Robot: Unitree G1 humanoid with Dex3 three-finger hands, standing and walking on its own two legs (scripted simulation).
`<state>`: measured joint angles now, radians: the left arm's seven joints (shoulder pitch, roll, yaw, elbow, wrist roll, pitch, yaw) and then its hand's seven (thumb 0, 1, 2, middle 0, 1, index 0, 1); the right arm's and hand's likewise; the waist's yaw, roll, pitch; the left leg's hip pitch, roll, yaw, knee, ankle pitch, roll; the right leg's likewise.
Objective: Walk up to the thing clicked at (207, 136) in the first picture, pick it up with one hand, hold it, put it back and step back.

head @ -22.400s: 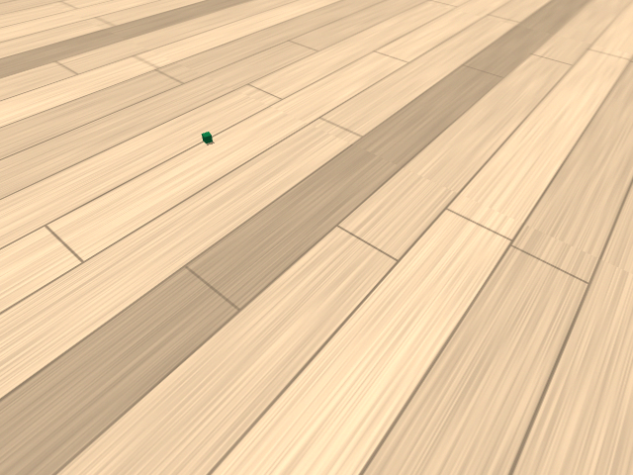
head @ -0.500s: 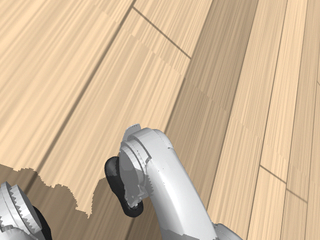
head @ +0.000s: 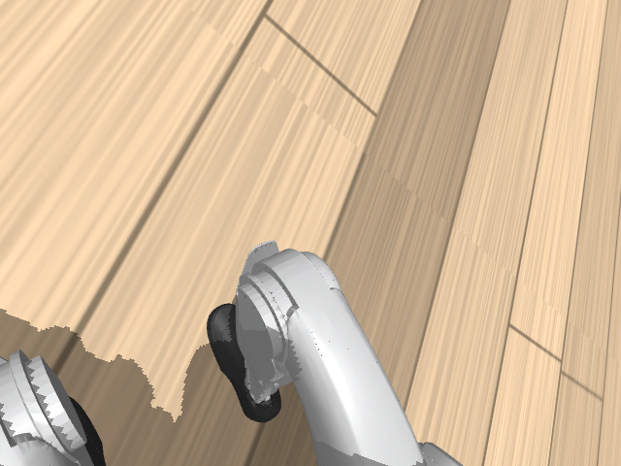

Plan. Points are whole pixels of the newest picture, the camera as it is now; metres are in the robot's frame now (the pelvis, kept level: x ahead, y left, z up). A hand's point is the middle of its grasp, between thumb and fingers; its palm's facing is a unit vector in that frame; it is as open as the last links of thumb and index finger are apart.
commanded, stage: settle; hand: left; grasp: from above
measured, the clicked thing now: out of the picture +0.48 +0.36 -0.29
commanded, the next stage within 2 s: lift in 0.54 s
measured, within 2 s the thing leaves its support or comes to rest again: neither
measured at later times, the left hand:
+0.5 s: hand out of the picture +0.45 +0.36 -0.17, palm faces -0.34 -0.27 -0.90, open 6.8 cm
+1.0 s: hand out of the picture +0.43 +0.36 -0.08, palm faces -0.37 -0.27 -0.89, open 6.8 cm
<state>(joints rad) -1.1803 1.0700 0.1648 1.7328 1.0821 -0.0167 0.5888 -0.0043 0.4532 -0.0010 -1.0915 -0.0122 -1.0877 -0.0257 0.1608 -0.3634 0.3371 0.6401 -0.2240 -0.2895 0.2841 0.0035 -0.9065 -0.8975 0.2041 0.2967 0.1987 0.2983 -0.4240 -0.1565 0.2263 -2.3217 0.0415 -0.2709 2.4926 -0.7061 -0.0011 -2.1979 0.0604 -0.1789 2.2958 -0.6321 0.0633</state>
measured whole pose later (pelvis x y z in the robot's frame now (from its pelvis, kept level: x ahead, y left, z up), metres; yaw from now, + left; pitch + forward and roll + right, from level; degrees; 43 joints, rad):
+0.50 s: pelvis +0.00 -0.01 +0.00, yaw +5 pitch +32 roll -10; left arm -1.09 0.83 0.12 1.55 1.03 0.05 0.39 -0.01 0.45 0.00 -1.09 -0.01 -1.10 -0.02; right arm 0.17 -0.34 0.17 0.70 -0.15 -0.20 0.28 0.00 -0.90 -0.89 0.20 0.30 0.20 0.30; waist -0.31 -0.02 0.04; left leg -2.33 0.03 -0.18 2.45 -0.68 -0.01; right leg -2.25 0.03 -0.11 2.33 -0.64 0.04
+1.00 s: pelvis +0.01 -0.01 +0.04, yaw +9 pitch +35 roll -6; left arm -0.93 0.67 0.12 1.27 1.00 0.10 0.20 -0.01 0.47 0.00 -1.06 -0.04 -1.08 -0.04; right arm 0.21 -0.30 0.04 0.70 -0.08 -0.04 0.20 0.01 -0.91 -0.90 0.20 0.30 0.20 0.30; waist -0.21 0.06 -0.09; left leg -2.23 0.03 -0.12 2.30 -0.68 -0.01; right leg -2.18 0.01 -0.06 2.23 -0.67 0.03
